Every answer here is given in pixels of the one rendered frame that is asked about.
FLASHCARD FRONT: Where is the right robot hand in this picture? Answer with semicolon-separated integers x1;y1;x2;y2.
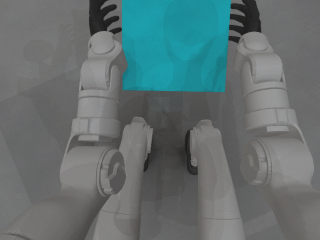
228;0;262;43

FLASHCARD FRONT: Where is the robot foot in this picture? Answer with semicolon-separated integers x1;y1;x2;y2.
143;139;153;172
185;129;198;175

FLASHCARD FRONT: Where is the carton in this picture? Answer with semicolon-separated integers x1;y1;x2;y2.
122;0;231;92

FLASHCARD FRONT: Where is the robot left upper arm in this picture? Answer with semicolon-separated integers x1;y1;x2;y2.
0;146;126;240

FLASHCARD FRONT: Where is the robot right upper arm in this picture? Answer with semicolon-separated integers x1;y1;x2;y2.
239;137;320;240

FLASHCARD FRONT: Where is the left robot hand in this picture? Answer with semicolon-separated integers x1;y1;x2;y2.
89;0;122;37

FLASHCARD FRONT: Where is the right robot forearm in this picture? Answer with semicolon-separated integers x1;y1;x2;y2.
232;31;314;176

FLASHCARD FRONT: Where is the left robot forearm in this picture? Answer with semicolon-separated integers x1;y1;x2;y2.
59;31;128;181

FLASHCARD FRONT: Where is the robot right foot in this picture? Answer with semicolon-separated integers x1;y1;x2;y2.
185;129;198;175

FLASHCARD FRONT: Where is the robot left foot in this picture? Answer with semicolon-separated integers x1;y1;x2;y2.
143;139;153;172

